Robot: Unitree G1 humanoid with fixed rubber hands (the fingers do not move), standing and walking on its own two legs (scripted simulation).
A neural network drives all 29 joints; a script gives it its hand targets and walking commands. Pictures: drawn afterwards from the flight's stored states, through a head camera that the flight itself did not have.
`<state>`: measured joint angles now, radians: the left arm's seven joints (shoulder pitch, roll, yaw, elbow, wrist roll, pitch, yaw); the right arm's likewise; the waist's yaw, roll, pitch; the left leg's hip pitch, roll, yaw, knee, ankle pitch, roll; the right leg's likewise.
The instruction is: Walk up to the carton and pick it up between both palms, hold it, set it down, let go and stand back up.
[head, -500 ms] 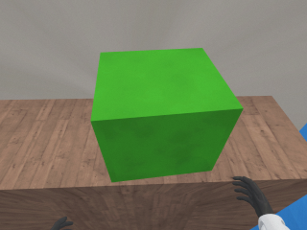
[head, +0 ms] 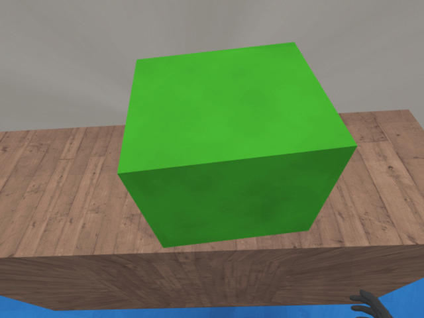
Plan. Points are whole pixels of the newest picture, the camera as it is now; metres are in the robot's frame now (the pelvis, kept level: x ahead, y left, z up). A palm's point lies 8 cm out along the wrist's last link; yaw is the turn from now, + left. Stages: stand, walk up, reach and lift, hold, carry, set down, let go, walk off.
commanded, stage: stand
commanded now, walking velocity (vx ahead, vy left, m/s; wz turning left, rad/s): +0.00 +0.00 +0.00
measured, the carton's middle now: (226, 148) +0.43 -0.01 +0.07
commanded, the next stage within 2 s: none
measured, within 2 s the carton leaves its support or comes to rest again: neither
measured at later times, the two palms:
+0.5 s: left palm out of the picture +0.14 +0.30 -0.08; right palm out of the picture +0.14 -0.30 -0.11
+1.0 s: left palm out of the picture +0.13 +0.29 -0.09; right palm out of the picture +0.13 -0.31 -0.11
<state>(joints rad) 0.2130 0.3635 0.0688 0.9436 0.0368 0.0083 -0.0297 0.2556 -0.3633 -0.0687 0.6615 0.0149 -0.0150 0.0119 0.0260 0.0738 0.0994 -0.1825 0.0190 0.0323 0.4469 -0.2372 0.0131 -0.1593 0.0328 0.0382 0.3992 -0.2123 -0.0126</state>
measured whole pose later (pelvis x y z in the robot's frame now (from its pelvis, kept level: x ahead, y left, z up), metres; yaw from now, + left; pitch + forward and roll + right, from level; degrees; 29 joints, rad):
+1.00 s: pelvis +0.03 -0.02 +0.00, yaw +0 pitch +0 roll +0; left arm 0.08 0.34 0.07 1.03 0.03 0.00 -0.03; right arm 0.20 -0.37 -0.07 0.81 0.01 -0.02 0.01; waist -0.01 0.07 0.03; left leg -0.15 0.02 0.03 0.37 -0.23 -0.01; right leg -0.16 0.03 0.03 0.40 -0.25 -0.02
